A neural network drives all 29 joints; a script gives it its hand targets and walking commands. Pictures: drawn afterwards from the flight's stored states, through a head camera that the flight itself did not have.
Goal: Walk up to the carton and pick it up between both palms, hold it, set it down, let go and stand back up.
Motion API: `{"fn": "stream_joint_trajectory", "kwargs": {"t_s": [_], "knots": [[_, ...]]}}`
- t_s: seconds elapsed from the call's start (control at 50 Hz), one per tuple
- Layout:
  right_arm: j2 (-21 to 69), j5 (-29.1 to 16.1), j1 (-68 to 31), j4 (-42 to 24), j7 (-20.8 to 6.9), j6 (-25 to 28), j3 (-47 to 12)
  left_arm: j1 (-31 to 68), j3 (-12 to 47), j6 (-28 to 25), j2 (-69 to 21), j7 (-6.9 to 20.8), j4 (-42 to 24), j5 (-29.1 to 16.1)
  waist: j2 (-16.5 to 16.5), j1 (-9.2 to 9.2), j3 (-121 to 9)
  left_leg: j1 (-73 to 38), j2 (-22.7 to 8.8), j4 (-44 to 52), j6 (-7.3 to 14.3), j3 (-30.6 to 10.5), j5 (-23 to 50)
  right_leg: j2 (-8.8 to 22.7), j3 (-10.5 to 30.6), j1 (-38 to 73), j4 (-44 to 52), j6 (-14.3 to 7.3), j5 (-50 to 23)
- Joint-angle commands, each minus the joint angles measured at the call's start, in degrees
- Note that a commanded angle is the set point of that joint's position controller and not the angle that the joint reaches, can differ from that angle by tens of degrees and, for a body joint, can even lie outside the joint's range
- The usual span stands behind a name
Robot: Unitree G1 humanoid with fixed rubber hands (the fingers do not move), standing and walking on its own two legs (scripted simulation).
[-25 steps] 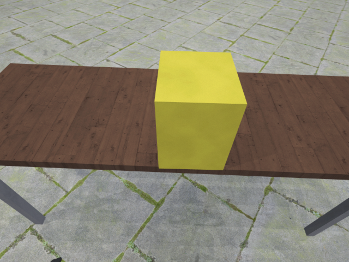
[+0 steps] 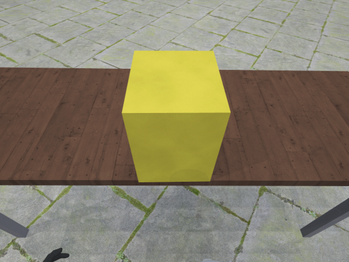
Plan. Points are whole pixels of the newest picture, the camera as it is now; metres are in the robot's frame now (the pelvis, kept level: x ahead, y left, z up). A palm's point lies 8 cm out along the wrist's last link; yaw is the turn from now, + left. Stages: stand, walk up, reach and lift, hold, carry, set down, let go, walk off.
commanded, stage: walk up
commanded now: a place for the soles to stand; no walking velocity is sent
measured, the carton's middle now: (174, 119) +0.45 +0.03 +0.08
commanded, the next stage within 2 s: none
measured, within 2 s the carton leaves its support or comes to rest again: neither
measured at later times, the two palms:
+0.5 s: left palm out of the picture +0.11 +0.31 -0.09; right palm out of the picture +0.07 -0.31 -0.07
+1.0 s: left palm out of the picture +0.11 +0.34 -0.09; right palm out of the picture +0.07 -0.29 -0.08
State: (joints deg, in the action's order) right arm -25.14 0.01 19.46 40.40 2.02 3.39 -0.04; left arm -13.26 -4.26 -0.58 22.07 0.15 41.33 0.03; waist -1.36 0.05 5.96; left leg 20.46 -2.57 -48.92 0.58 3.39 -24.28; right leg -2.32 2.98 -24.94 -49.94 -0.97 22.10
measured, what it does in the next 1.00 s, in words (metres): stands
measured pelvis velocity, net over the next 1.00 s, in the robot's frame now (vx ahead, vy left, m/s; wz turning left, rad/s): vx -0.01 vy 0.03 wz -0.01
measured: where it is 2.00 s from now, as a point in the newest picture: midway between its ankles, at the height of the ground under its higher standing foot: outside the picture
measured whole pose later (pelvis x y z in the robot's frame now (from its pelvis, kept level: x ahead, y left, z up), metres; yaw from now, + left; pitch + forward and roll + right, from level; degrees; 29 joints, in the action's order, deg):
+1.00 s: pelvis -0.01 +0.03 +0.00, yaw -1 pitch -4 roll -1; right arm -25.3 0.0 17.3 40.4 0.6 1.5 0.0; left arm -11.5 -4.2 -1.5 22.1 -0.5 43.5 0.0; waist -0.7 0.0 6.3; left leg 20.5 -0.7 -50.9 1.5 3.5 -26.3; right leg -0.6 4.0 -24.1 -49.6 -0.4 22.3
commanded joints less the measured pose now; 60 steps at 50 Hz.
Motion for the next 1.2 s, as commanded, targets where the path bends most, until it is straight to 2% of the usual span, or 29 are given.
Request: {"fn": "stream_joint_trajectory", "kwargs": {"t_s": [0.0,0.06,0.08,0.14,0.2,0.22,0.28,0.3,0.34,0.38,0.44,0.46,0.52,0.56,0.58,0.64,0.66,0.68,0.72,0.76,0.86,0.94,0.96,0.98,1.0,1.04,1.1,1.16,1.18], "knots": [[-15.1,0.6,-1.1,-0.2,0.5,1.7,6.1,0.8,-2.1,-0.4,12.8,-0.6,-2.4,-0.4,4.6,0.11,-5.6,2.3,-14.6,15.5,12.2,-19.7,19.4,1.4,3.0,2.7,0.1,-1.9,-10.5],[-15.1,0.6,-7.3,-1.0,0.4,1.5,6.1,-1.1,-2.6,0.0,12.5,-0.3,-1.2,-0.1,5.0,-2.8,-3.9,5.0,-15.8,14.3,13.6,-17.1,20.3,0.9,0.5,5.6,-0.4,-2.5,-5.9],[-13.6,0.9,-4.9,-1.6,0.4,1.5,6.1,0.9,-2.4,-0.7,13.7,-0.6,-2.5,0.9,4.2,-0.86,-4.6,3.6,-11.6,9.4,9.4,-14.0,24.7,3.9,3.8,6.9,7.2,-3.2,-13.2],[-9.6,-0.3,-6.8,-1.1,0.4,0.3,5.0,2.2,-2.2,-1.8,15.3,-0.3,-1.9,0.8,-6.0,-0.49,-6.7,4.4,-0.2,-3.1,2.4,-1.5,2.9,14.1,25.1,5.5,19.6,-12.0,-17.0],[-10.4,0.2,-2.7,0.7,0.1,0.0,5.8,5.4,-1.9,-0.9,16.5,-0.2,-2.5,1.2,-7.5,1.88,-3.7,-0.3,1.4,0.7,3.6,-2.8,-6.4,14.1,26.3,-1.9,23.0,-12.2,-5.3],[-11.3,0.5,-1.5,0.9,0.1,0.3,5.6,7.6,-1.8,-0.6,14.9,-0.5,-3.7,0.7,-2.9,2.8,-1.4,-3.4,-0.6,5.3,4.1,-2.9,-2.7,11.4,20.8,-7.8,21.1,-9.5,-1.5],[-17.6,1.3,-1.7,1.1,-0.1,1.3,7.2,6.3,-2.0,0.7,12.8,0.0,-2.4,0.8,8.1,1.83,-1.3,2.0,-17.3,25.7,13.8,-27.4,-7.3,-1.4,0.4,-4.1,-3.3,-1.1,4.6],[-17.8,1.3,-3.7,1.0,-0.1,1.5,7.1,4.3,-2.1,0.8,13.2,-0.4,-2.0,0.7,8.5,0.49,1.3,4.2,-21.4,26.3,16.2,-30.0,-1.2,1.1,0.1,-5.2,-6.2,-0.6,7.6],[-17.5,1.3,-9.7,-0.9,0.1,1.4,6.8,2.2,-3.3,0.2,14.1,0.1,-1.3,0.8,7.9,-1.51,1.4,9.5,-18.2,21.9,16.0,-26.6,1.9,2.4,0.7,2.6,-2.7,-1.5,6.3],[-14.9,1.7,-7.6,-1.5,0.1,0.8,6.1,0.8,-3.4,-0.8,13.8,0.1,-0.7,1.4,4.8,-2.37,-2.4,10.8,-11.2,14.3,9.9,-17.1,2.9,1.5,2.0,10.5,8.0,-3.2,2.2],[-11.2,0.9,-4.6,0.3,-0.4,-0.1,5.4,6.1,-2.5,-1.5,16.2,-0.1,-1.2,1.6,-6.6,0.52,-1.1,6.1,-0.3,2.2,2.5,-2.0,-2.2,11.1,22.0,1.4,23.9,-8.0,6.5],[-10.3,0.8,-4.3,0.9,-0.4,-0.2,5.5,7.4,-2.9,-1.4,16.2,0.0,-1.1,1.5,-4.7,1.25,0.3,2.8,1.2,0.7,2.5,-2.3,-6.2,13.4,26.0,-3.3,25.3,-10.2,8.6],[-10.5,0.5,-2.4,2.1,-0.3,0.5,5.7,8.1,-1.4,-0.7,15.8,0.2,-1.4,1.1,-6.0,2.47,-1.1,-4.6,0.8,6.8,4.2,-3.8,-3.7,11.5,20.2,-7.6,22.6,-8.3,5.7],[-15.0,1.2,-1.4,2.8,-0.2,1.3,6.5,8.1,-1.7,0.3,12.3,0.1,-1.6,0.8,8.8,2.68,-1.2,-1.1,-9.1,23.6,8.9,-22.1,-15.8,1.3,6.5,-9.1,6.3,-2.8,6.3],[-17.1,1.7,-4.0,1.3,-0.2,1.5,6.6,6.9,-2.1,0.6,12.4,0.1,-1.4,1.5,7.9,1.53,0.8,1.4,-17.7,27.9,12.2,-29.8,-13.0,-0.3,1.4,-8.0,-2.4,-1.6,5.8],[-17.1,1.4,-7.7,-0.6,0.2,1.9,7.0,3.0,-1.8,-0.2,13.0,0.1,-0.4,0.9,6.3,-0.87,-1.2,2.5,-18.1,20.2,14.9,-24.5,9.1,3.0,0.4,-1.0,-1.1,-1.7,2.0],[-16.5,1.3,-8.5,-0.9,0.0,1.5,7.0,0.2,-2.7,-0.5,12.6,0.3,0.5,1.0,7.5,-2.53,-4.4,4.3,-14.4,17.5,11.8,-19.1,7.6,2.6,-1.4,4.0,3.0,-2.4,0.0],[-14.6,1.2,-9.2,-1.3,-0.2,1.1,6.2,-0.9,-3.0,-0.9,13.6,0.2,1.2,1.2,5.7,-3.42,-3.5,7.1,-10.7,13.0,8.4,-12.5,12.8,2.2,-0.4,9.1,7.2,-3.1,-7.0],[-10.8,0.2,-4.3,-0.9,-0.2,0.4,5.3,1.2,-3.3,-1.7,14.6,0.1,-0.2,2.0,-8.5,-0.68,-4.5,9.4,-2.0,0.5,3.1,-4.7,6.5,9.4,18.0,9.5,20.0,-6.9,-6.7],[-11.2,0.0,-4.9,-0.3,0.1,-0.4,5.8,3.9,-3.1,-1.6,16.6,0.2,-2.2,1.4,-5.1,0.49,-4.7,3.3,0.6,-4.9,2.6,-2.4,-8.7,15.0,29.4,1.8,25.7,-12.3,0.4],[-13.7,2.9,-1.1,0.4,-2.3,-1.7,7.5,-2.4,-5.1,-3.2,22.3,-1.6,0.8,1.4,-1.8,-1.99,-3.4,13.4,-0.3,-7.4,4.0,-6.4,-11.2,20.0,38.1,7.9,30.4,-13.1,25.7],[-12.4,2.8,4.1,2.1,-2.3,-0.3,8.1,1.3,-2.6,-3.2,17.3,-1.0,-0.4,0.9,-1.5,1.98,-4.3,-2.6,0.3,10.8,5.2,-5.8,-5.8,12.7,20.8,-3.0,18.6,-8.7,8.9],[-14.5,2.9,6.3,2.2,-2.3,0.2,9.0,4.6,-1.9,-2.8,15.1,-1.1,-0.7,0.8,7.2,4.65,-3.1,-8.1,-2.1,20.2,7.3,-15.4,-12.6,6.9,11.3,-10.8,8.3,-4.1,8.4],[-16.3,2.4,4.9,0.9,-2.2,0.5,8.5,6.9,-0.4,-2.8,10.9,-1.1,-2.4,0.9,18.9,5.93,0.2,-9.8,-12.3,32.0,9.2,-32.6,-16.1,-0.6,0.5,-18.8,-4.4,-1.5,7.6],[-16.6,2.3,2.9,0.9,-2.3,0.6,8.3,5.8,-0.6,-2.6,12.2,-1.8,-0.7,0.4,10.1,3.65,3.6,-8.2,-17.3,34.1,9.3,-38.6,-9.9,-0.1,1.2,-21.7,-6.1,-0.3,9.8],[-15.8,1.7,1.1,0.2,-1.4,1.0,8.1,4.3,-1.1,-2.7,14.0,-1.6,-0.5,-0.1,4.0,2.95,-0.1,-12.2,-16.1,27.8,7.4,-31.2,11.6,3.9,0.7,-16.6,-5.2,-0.8,6.8],[-13.9,1.8,1.8,-0.4,-0.7,0.7,7.8,2.1,-0.5,-3.0,11.5,-1.3,-1.3,0.2,11.2,2.16,-6.1,-19.9,-11.6,17.4,6.4,-19.1,45.6,3.1,-5.2,-12.8,0.3,-1.5,5.1],[-13.7,1.6,0.4,-1.7,-1.0,-0.2,7.3,1.3,-1.3,-3.4,11.4,-1.8,-0.2,0.2,8.3,1.51,-9.8,-14.1,-11.6,13.0,10.0,-16.7,40.3,2.3,-6.6,-2.1,5.5,-1.8,-0.2],[-13.1,0.9,-0.6,-1.8,-1.1,-0.3,7.4,-0.1,-0.7,-3.8,11.4,-1.9,0.2,0.4,7.0,0.49,-8.0,-12.4,-10.4,10.6,7.1,-15.2,43.4,3.2,-6.5,-0.5,8.2,-3.2,-6.1]]}}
